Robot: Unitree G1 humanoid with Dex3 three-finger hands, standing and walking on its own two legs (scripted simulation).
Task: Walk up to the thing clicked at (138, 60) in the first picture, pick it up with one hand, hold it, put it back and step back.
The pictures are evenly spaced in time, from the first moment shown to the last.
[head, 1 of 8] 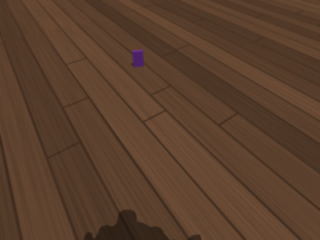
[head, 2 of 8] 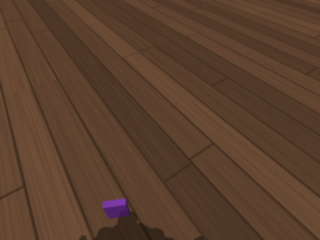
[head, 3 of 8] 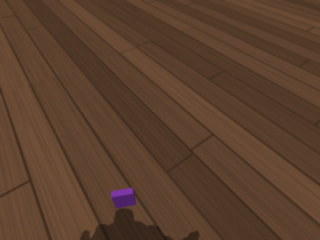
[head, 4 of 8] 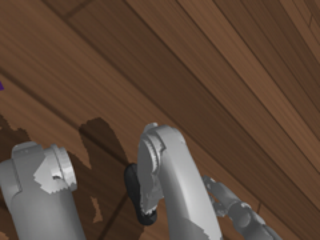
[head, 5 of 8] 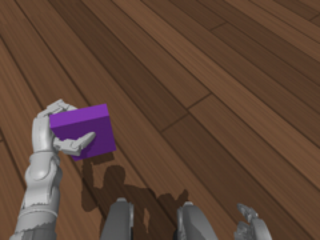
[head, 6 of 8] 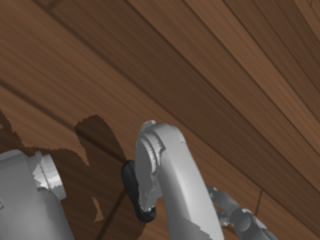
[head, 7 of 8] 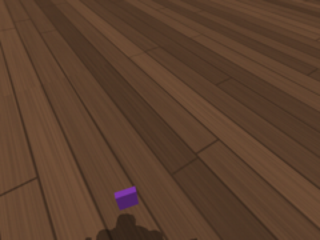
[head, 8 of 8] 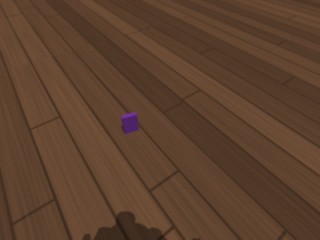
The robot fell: no
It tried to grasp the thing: yes
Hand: left
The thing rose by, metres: 0.66
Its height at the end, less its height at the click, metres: +0.00
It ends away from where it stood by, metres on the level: 0.01
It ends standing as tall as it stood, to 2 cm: yes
